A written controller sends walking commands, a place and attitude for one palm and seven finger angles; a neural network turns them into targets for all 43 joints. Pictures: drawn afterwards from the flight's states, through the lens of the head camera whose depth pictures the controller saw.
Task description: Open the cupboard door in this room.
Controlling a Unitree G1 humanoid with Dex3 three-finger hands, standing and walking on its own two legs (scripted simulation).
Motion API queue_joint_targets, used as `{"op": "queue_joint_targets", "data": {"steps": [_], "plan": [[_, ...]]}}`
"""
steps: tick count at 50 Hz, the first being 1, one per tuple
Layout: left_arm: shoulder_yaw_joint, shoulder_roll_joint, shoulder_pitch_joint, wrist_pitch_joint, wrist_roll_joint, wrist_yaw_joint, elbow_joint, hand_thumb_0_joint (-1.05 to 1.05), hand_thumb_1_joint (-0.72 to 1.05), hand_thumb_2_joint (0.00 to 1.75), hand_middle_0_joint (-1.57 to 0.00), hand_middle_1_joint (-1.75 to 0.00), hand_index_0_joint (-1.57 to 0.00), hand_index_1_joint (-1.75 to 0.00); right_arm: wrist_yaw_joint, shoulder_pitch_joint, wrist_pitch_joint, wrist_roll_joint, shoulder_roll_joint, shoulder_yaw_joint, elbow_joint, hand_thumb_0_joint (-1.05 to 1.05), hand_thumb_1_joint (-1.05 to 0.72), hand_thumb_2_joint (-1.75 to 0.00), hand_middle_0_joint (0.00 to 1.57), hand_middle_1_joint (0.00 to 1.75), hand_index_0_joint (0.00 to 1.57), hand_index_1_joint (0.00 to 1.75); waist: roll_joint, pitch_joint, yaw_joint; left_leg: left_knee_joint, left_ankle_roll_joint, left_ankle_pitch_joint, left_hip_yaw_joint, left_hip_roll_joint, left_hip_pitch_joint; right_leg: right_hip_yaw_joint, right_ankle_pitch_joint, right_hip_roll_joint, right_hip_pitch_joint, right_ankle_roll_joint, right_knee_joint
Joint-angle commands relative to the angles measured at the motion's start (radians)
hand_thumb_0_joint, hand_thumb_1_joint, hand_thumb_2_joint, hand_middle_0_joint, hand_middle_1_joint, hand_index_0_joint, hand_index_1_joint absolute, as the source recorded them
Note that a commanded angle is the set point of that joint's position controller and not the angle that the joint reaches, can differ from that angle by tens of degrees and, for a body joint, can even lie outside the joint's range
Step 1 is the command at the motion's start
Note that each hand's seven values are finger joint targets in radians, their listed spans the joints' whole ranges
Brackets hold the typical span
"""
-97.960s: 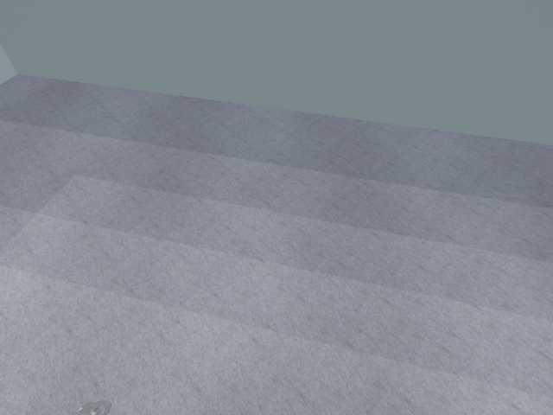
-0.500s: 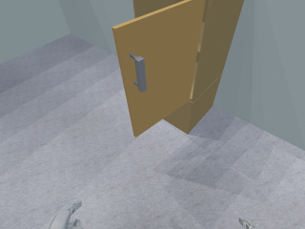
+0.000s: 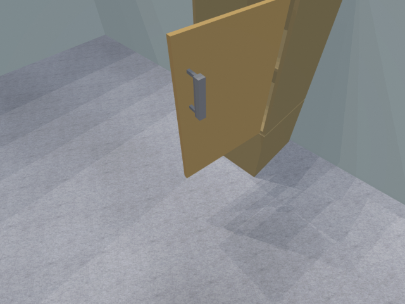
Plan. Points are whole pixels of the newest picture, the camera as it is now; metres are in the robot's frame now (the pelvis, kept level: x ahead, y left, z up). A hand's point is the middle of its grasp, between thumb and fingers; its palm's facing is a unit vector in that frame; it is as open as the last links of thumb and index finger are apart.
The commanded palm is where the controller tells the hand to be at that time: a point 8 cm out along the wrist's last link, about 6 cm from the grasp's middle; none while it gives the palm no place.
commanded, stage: let the arm hang, fingers relaxed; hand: left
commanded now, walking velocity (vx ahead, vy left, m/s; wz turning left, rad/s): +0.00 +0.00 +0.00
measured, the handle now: (195, 94) +0.64 +0.07 +0.04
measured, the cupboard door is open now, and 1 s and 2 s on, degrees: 81 81 81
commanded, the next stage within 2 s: look to check the result in 0.38 s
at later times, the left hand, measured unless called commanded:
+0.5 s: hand out of the picture +0.12 +0.23 -0.14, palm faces -0.03 -0.94 -0.34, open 7.4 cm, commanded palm none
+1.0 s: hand out of the picture +0.12 +0.22 -0.15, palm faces -0.03 -0.94 -0.35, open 7.4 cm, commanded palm none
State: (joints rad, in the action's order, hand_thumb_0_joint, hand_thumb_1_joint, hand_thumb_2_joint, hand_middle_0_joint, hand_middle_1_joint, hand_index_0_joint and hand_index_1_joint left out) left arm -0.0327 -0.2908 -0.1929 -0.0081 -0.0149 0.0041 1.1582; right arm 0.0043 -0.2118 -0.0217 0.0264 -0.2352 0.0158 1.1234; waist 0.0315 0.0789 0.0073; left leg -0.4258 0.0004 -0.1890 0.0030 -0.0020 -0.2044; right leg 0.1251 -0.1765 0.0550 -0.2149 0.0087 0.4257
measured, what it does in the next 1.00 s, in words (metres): stands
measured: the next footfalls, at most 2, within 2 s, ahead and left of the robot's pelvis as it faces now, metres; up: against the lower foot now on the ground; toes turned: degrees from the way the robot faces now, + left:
none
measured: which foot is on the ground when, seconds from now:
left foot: down 0.00-1.00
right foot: down 0.00-1.00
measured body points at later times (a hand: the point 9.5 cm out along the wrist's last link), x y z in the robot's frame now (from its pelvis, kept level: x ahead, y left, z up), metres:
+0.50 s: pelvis +0.02 -0.01 +0.01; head +0.04 -0.03 +0.45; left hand +0.12 +0.28 -0.12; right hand +0.10 -0.30 -0.14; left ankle +0.03 +0.12 -0.74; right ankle +0.04 -0.12 -0.74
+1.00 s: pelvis +0.04 -0.03 +0.01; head +0.06 -0.04 +0.46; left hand +0.12 +0.27 -0.12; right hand +0.11 -0.31 -0.14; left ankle +0.03 +0.12 -0.74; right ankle +0.04 -0.12 -0.74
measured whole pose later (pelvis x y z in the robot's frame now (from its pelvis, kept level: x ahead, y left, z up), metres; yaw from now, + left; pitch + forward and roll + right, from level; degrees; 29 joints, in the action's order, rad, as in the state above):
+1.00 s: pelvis +0.04 -0.03 +0.01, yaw -1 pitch -1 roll +0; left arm -0.01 -0.31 -0.09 0.02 -0.01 0.00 1.14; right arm 0.01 -0.10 -0.01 0.02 -0.33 0.00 1.12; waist 0.03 0.07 0.00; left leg -0.29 -0.04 -0.18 0.00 -0.04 -0.09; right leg 0.13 -0.18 0.01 -0.11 0.03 0.32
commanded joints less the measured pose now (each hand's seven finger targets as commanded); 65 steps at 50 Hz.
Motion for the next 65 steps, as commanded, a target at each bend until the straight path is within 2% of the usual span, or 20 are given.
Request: {"op": "queue_joint_targets", "data": {"steps": [1,2,9,12,14,17,21,22,25,28,37,50,57,61,65], "plan": [[-0.031,-0.181,0.057,0.023,0.001,0.006,-0.065,0.00,0.90,0.90,-0.20,-0.30,-0.20,-0.30,0.008,0.015,0.025,-0.001,-0.195,0.032,-0.042,0.00,-0.90,-0.90,0.20,0.30,0.20,0.30,-0.036,-0.025,-0.008,0.121,0.032,-0.061,-0.091,-0.091,-0.051,-0.121,-0.184,0.089,0.024,0.047,-0.125],[-0.033,-0.185,0.057,0.025,0.000,0.007,-0.067,0.00,0.90,0.90,-0.20,-0.30,-0.20,-0.30,0.007,0.028,0.026,-0.003,-0.202,0.033,-0.043,0.00,-0.90,-0.90,0.20,0.30,0.20,0.30,-0.030,-0.027,-0.001,0.121,0.033,-0.048,-0.089,-0.092,-0.047,-0.119,-0.175,0.090,0.028,0.045,-0.127],[-0.028,-0.204,0.109,0.032,0.001,0.004,-0.076,0.00,0.90,0.90,-0.20,-0.30,-0.20,-0.30,0.003,0.087,0.036,-0.002,-0.233,0.027,-0.047,0.00,-0.90,-0.90,0.20,0.30,0.20,0.30,-0.005,-0.064,0.000,0.146,0.026,0.046,-0.097,-0.105,-0.018,-0.122,-0.064,0.094,0.081,0.036,-0.120],[-0.029,-0.215,0.123,0.036,0.000,0.004,-0.081,0.00,0.90,0.90,-0.20,-0.30,-0.20,-0.30,0.003,0.109,0.037,-0.004,-0.250,0.026,-0.050,0.00,-0.90,-0.90,0.20,0.30,0.20,0.30,-0.024,-0.068,-0.001,0.148,0.021,0.072,-0.091,-0.108,0.005,-0.119,-0.038,0.094,0.084,0.033,-0.130],[-0.026,-0.219,0.141,0.036,0.000,0.003,-0.084,0.00,0.90,0.90,-0.20,-0.30,-0.20,-0.30,0.002,0.119,0.038,-0.003,-0.255,0.024,-0.048,0.00,-0.90,-0.90,0.20,0.30,0.20,0.30,-0.010,-0.065,-0.005,0.159,0.018,0.081,-0.092,-0.111,0.005,-0.122,-0.024,0.094,0.091,0.031,-0.132],[-0.028,-0.228,0.142,0.039,0.000,0.003,-0.088,0.00,0.90,0.90,-0.20,-0.30,-0.20,-0.30,0.002,0.131,0.039,-0.005,-0.269,0.023,-0.053,0.00,-0.90,-0.90,0.20,0.30,0.20,0.30,-0.029,-0.085,-0.003,0.155,0.016,0.105,-0.086,-0.111,0.030,-0.122,0.002,0.096,0.101,0.030,-0.141],[-0.025,-0.233,0.152,0.043,0.002,0.004,-0.087,0.00,0.90,0.90,-0.20,-0.30,-0.20,-0.30,0.003,0.140,0.039,-0.004,-0.276,0.022,-0.051,0.00,-0.90,-0.90,0.20,0.30,0.20,0.30,-0.023,-0.113,-0.008,0.154,0.013,0.136,-0.080,-0.114,0.059,-0.128,0.048,0.102,0.120,0.030,-0.147],[-0.027,-0.239,0.150,0.046,0.001,0.004,-0.088,0.00,0.90,0.90,-0.20,-0.30,-0.20,-0.30,0.003,0.138,0.039,-0.006,-0.280,0.022,-0.054,0.00,-0.90,-0.90,0.20,0.30,0.20,0.30,-0.043,-0.122,-0.009,0.148,0.012,0.151,-0.079,-0.115,0.069,-0.124,0.070,0.102,0.124,0.029,-0.148],[-0.024,-0.240,0.152,0.046,0.003,0.006,-0.085,0.00,0.90,0.90,-0.20,-0.30,-0.20,-0.30,0.004,0.138,0.038,-0.005,-0.281,0.020,-0.051,0.00,-0.90,-0.90,0.20,0.30,0.20,0.30,-0.027,-0.124,-0.010,0.151,0.010,0.167,-0.075,-0.117,0.078,-0.123,0.111,0.105,0.137,0.030,-0.147],[-0.024,-0.241,0.150,0.046,0.004,0.007,-0.082,0.00,0.90,0.90,-0.20,-0.30,-0.20,-0.30,0.005,0.143,0.035,-0.006,-0.285,0.021,-0.052,0.00,-0.90,-0.90,0.20,0.30,0.20,0.30,-0.034,-0.107,-0.012,0.148,0.008,0.167,-0.071,-0.118,0.084,-0.124,0.121,0.104,0.128,0.031,-0.155],[-0.024,-0.244,0.135,0.048,0.005,0.010,-0.079,0.00,0.90,0.90,-0.20,-0.30,-0.20,-0.30,0.009,0.133,0.031,-0.008,-0.285,0.020,-0.052,0.00,-0.90,-0.90,0.20,0.30,0.20,0.30,-0.050,-0.119,-0.012,0.145,0.007,0.172,-0.059,-0.121,0.106,-0.123,0.158,0.100,0.142,0.031,-0.162],[-0.024,-0.236,0.133,0.048,0.006,0.013,-0.076,0.00,0.90,0.90,-0.20,-0.30,-0.20,-0.30,0.013,0.128,0.034,-0.007,-0.276,0.019,-0.048,0.00,-0.90,-0.90,0.20,0.30,0.20,0.30,-0.028,-0.122,-0.012,0.151,0.005,0.200,-0.054,-0.125,0.114,-0.123,0.224,0.100,0.166,0.034,-0.155],[-0.027,-0.236,0.126,0.050,0.004,0.014,-0.081,0.00,0.90,0.90,-0.20,-0.30,-0.20,-0.30,0.013,0.123,0.034,-0.008,-0.274,0.020,-0.050,0.00,-0.90,-0.90,0.20,0.30,0.20,0.30,-0.048,-0.113,-0.008,0.152,0.005,0.193,-0.053,-0.123,0.118,-0.124,0.220,0.099,0.162,0.031,-0.165],[-0.023,-0.234,0.132,0.049,0.006,0.012,-0.079,0.00,0.90,0.90,-0.20,-0.30,-0.20,-0.30,0.012,0.120,0.033,-0.007,-0.273,0.019,-0.048,0.00,-0.90,-0.90,0.20,0.30,0.20,0.30,-0.041,-0.104,-0.011,0.160,0.003,0.170,-0.055,-0.123,0.112,-0.129,0.180,0.098,0.158,0.031,-0.174],[-0.024,-0.234,0.129,0.050,0.006,0.012,-0.080,0.00,0.90,0.90,-0.20,-0.30,-0.20,-0.30,0.012,0.116,0.036,-0.007,-0.272,0.021,-0.047,0.00,-0.90,-0.90,0.20,0.30,0.20,0.30,-0.031,-0.113,-0.011,0.159,0.004,0.190,-0.053,-0.125,0.118,-0.126,0.206,0.100,0.166,0.032,-0.167]]}}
